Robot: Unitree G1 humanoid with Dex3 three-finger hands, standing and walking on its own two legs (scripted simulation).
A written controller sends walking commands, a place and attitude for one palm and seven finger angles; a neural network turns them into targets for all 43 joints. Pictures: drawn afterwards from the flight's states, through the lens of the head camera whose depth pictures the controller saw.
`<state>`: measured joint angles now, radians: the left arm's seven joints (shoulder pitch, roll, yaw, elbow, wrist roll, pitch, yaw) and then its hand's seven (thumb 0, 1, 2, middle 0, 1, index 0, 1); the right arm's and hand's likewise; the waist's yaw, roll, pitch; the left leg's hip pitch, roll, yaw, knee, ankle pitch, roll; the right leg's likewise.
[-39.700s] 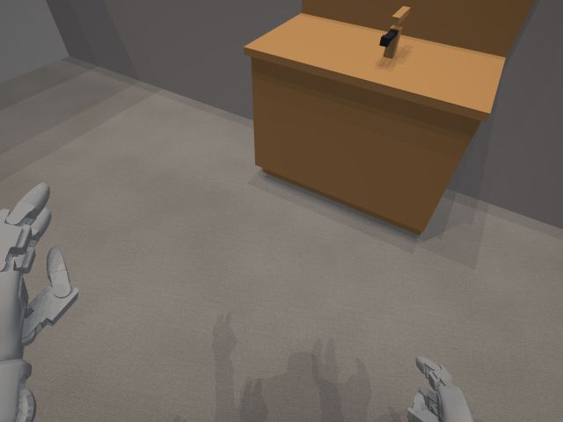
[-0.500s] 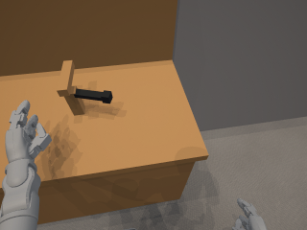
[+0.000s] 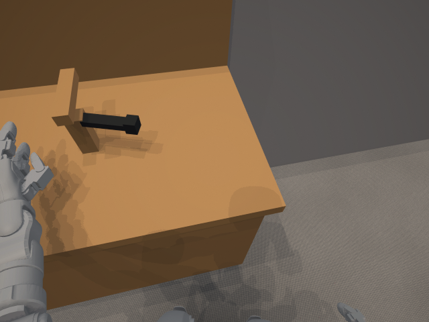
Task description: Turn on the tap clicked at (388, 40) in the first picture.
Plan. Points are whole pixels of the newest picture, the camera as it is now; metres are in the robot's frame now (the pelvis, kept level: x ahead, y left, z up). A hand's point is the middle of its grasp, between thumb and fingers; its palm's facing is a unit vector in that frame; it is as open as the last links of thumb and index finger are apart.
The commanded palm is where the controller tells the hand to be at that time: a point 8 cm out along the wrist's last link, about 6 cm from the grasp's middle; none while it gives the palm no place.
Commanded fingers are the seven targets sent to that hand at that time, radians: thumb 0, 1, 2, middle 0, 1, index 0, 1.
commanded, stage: reach beside the lever's end, fingers flat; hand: left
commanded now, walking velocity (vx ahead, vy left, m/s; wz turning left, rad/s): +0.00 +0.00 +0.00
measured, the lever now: (132, 124) +0.47 +0.19 +0.07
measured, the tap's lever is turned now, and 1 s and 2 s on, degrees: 71 71 71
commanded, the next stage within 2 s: push the lever round in 0.40 s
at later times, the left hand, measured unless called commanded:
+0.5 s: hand (49, 175) +0.35 +0.31 +0.06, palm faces +0.47 -0.88 -0.10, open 7.8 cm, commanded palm +0.31 +0.35 +0.06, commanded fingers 0.00 0.90 0.90 -0.15 -0.15 -0.15 -0.15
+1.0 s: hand (66, 172) +0.36 +0.29 +0.06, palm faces +0.47 -0.88 -0.10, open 7.8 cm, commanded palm +0.32 +0.32 +0.06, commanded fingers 0.00 0.90 0.90 -0.15 -0.15 -0.15 -0.15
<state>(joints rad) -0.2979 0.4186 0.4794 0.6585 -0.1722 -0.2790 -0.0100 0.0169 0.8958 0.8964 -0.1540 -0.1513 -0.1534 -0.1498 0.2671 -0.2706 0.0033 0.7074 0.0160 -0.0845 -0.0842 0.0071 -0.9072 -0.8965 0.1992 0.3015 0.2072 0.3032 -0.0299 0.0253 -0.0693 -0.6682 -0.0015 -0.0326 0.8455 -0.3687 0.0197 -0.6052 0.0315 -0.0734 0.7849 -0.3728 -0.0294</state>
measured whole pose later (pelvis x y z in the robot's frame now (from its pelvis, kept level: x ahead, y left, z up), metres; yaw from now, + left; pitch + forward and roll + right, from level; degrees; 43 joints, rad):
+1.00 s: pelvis +0.00 +0.00 +0.00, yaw +0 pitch +11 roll -2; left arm -0.25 0.35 0.42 0.59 -0.15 -0.30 0.07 0.02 0.90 0.90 -0.15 -0.15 -0.15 -0.15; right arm 0.27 -0.26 0.00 0.68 0.01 -0.04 -0.06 0.01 -0.91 -0.90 0.20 0.30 0.21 0.30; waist -0.04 0.03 -0.09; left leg -0.67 0.01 -0.03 0.87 -0.39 0.02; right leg -0.61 0.04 -0.07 0.81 -0.39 -0.03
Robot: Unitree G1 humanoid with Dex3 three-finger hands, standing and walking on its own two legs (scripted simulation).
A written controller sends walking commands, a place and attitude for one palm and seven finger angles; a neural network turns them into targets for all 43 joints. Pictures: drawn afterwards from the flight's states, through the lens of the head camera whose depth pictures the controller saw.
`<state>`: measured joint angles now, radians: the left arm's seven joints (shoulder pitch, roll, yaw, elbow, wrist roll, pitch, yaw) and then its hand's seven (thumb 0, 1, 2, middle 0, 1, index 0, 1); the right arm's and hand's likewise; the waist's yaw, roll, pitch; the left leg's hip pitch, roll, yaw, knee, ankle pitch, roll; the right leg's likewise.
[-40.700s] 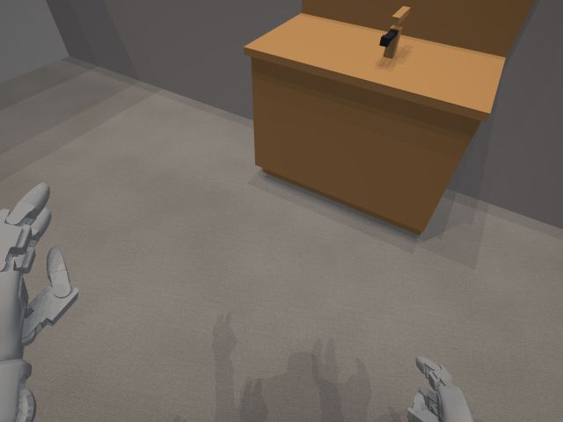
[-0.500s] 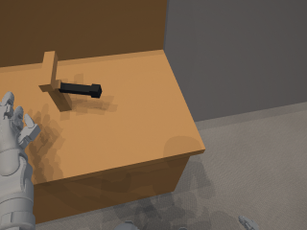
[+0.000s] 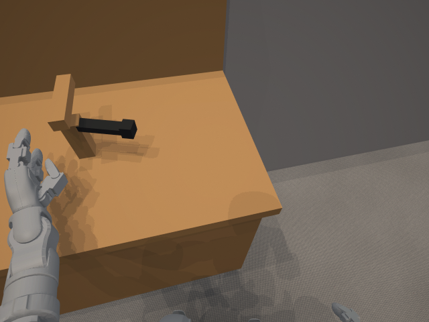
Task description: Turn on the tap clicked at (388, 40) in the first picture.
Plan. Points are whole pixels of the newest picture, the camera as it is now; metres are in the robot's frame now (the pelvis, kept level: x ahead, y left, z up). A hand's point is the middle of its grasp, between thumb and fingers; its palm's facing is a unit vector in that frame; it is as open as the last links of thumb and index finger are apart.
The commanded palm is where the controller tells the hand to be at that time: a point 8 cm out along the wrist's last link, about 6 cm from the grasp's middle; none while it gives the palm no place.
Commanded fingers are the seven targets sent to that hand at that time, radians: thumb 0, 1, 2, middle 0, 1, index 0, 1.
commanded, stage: push the lever round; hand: left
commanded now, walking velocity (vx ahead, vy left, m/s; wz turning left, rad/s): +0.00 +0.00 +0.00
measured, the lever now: (128, 129) +0.47 +0.20 +0.07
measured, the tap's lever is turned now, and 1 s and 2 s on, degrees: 71 71 71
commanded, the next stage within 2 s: none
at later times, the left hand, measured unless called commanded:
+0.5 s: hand (78, 175) +0.36 +0.27 +0.06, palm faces +0.53 -0.84 -0.08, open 7.8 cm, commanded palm +0.32 +0.30 +0.06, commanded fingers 0.00 0.90 0.90 -0.15 -0.15 -0.15 -0.15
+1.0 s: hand (97, 170) +0.37 +0.24 +0.06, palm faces +0.62 -0.78 -0.08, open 7.8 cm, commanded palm +0.33 +0.26 +0.06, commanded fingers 0.00 0.90 0.90 -0.15 -0.15 -0.15 -0.15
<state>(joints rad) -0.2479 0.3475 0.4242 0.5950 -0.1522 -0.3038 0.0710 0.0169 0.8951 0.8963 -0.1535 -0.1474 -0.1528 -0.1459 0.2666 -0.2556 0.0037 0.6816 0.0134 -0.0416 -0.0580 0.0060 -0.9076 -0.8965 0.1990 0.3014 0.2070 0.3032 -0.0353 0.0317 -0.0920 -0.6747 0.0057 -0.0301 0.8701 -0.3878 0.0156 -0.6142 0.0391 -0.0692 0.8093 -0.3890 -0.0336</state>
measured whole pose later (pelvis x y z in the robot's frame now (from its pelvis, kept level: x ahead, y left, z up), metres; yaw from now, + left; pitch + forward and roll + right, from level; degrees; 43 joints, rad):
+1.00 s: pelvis +0.00 -0.01 +0.00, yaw +1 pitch +10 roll -2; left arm -0.31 0.18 0.30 0.58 -0.04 -0.27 0.45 0.02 0.90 0.90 -0.15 -0.15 -0.15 -0.15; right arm 0.22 -0.23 0.00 0.70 -0.02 -0.01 -0.03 0.01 -0.91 -0.90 0.20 0.30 0.21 0.30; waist -0.04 0.04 -0.11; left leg -0.66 0.00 -0.04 0.86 -0.38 0.00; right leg -0.60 0.04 -0.08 0.82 -0.40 -0.04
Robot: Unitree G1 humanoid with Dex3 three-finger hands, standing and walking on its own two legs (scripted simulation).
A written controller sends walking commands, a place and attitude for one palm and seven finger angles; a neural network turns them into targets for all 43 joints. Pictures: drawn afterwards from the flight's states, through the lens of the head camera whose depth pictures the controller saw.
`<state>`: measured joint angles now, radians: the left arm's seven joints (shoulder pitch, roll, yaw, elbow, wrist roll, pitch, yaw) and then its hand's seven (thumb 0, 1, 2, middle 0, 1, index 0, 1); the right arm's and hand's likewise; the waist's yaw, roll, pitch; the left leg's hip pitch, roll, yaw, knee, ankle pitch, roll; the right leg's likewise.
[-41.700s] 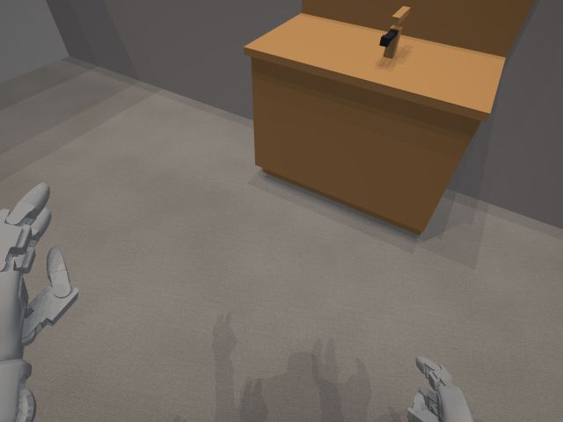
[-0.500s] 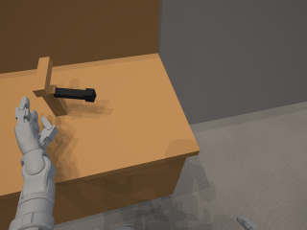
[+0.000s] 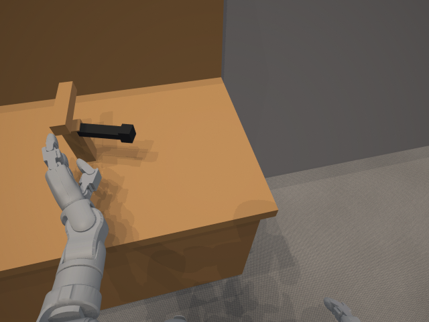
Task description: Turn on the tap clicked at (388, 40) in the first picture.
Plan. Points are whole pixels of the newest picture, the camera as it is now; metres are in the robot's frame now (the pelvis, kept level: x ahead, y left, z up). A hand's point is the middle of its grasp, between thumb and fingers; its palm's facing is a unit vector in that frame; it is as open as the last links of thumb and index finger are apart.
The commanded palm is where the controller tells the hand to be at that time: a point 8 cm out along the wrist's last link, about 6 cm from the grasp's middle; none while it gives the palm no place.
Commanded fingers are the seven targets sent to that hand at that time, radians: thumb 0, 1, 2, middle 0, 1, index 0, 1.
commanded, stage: push the lever round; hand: left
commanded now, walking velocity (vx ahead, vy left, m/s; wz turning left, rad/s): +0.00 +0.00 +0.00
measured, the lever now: (127, 133) +0.47 +0.20 +0.07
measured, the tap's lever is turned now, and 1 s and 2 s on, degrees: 71 71 75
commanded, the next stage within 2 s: none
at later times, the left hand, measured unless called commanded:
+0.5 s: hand (113, 161) +0.40 +0.22 +0.06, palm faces +0.69 -0.72 -0.08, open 7.8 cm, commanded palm +0.35 +0.24 +0.06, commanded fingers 0.00 0.90 0.90 -0.15 -0.15 -0.15 -0.15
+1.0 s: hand (126, 155) +0.42 +0.19 +0.06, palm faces +0.77 -0.64 -0.09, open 7.8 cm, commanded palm +0.37 +0.21 +0.06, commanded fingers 0.00 0.90 0.90 -0.15 -0.15 -0.15 -0.15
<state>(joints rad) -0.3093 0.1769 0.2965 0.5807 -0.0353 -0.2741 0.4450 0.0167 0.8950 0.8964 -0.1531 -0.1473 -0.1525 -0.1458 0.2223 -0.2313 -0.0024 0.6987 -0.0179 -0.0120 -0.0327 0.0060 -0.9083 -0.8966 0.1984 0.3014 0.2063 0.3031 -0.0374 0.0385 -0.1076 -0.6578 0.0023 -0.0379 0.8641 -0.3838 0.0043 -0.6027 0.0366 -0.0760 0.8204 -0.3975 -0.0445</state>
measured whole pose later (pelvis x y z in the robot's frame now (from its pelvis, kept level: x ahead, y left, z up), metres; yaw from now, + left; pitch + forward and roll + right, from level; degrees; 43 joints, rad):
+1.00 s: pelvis +0.00 -0.01 +0.00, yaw +0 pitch +12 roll -1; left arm -0.56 0.05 0.31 0.79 0.10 -0.22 0.82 0.02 0.90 0.90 -0.15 -0.15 -0.15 -0.15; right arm 0.20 -0.20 -0.04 0.75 -0.08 0.03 0.01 0.00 -0.91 -0.90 0.20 0.30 0.21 0.30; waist -0.06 0.04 -0.14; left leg -0.71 0.00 -0.05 0.88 -0.39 -0.01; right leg -0.66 0.04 -0.09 0.85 -0.41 -0.06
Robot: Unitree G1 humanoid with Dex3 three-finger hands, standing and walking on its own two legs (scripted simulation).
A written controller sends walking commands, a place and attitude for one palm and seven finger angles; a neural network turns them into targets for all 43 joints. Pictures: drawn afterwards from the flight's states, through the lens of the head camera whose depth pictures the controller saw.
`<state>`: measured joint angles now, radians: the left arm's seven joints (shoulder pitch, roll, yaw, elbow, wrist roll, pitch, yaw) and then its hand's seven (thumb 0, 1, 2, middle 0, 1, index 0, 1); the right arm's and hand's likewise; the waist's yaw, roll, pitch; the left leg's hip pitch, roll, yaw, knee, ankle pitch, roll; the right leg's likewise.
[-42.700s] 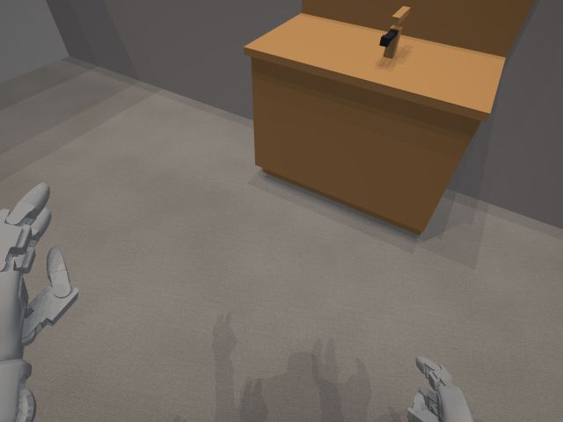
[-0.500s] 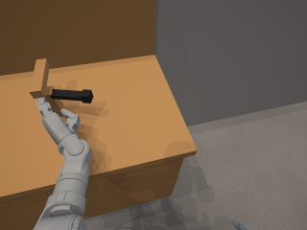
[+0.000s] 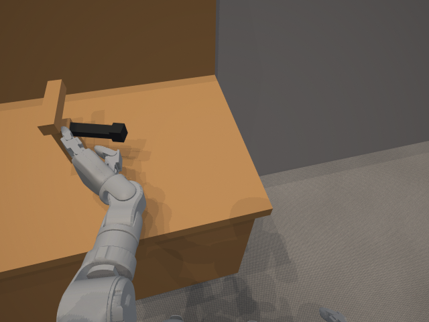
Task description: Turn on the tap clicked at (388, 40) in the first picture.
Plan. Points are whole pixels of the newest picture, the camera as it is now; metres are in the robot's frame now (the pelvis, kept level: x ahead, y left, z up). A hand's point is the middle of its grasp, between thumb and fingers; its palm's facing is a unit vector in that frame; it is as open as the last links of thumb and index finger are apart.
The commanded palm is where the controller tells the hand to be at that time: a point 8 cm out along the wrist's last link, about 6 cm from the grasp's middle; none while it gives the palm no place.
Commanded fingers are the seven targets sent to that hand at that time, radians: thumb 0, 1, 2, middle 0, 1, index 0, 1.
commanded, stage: push the lever round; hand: left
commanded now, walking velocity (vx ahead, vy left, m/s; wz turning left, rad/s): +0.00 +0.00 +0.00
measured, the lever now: (118, 132) +0.47 +0.20 +0.08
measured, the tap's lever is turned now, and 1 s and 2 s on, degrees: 71 75 86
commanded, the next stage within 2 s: lift the hand up off the lever in 1.24 s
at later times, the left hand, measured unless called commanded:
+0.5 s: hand (126, 146) +0.44 +0.18 +0.07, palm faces +0.81 -0.58 -0.11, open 8.2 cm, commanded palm +0.40 +0.20 +0.07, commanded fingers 0.00 0.90 0.90 -0.15 -0.15 -0.15 -0.15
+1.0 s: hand (130, 143) +0.45 +0.18 +0.07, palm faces +0.82 -0.55 -0.11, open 8.2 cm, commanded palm +0.42 +0.20 +0.07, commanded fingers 0.00 0.90 0.90 -0.15 -0.15 -0.15 -0.15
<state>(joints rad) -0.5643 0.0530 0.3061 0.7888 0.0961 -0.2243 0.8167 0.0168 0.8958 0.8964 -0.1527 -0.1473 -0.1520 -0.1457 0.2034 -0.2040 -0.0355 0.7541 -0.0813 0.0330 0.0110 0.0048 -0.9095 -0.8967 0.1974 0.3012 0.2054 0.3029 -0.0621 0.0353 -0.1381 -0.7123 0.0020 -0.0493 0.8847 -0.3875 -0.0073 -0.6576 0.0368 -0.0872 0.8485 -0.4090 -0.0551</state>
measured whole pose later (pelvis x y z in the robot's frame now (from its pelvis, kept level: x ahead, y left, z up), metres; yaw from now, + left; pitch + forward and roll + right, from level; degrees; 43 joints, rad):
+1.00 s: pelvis -0.01 -0.01 -0.01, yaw +0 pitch +15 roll -1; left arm -0.79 0.11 0.44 1.06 0.18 -0.29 0.97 0.01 0.95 0.92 -0.15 -0.15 0.00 -0.07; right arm 0.25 -0.21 -0.04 0.79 -0.11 0.02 0.02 0.00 -0.91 -0.90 0.20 0.30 0.21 0.30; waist -0.13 0.03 -0.15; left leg -0.79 0.02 -0.06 0.90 -0.37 -0.02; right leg -0.75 0.05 -0.10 0.87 -0.40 -0.08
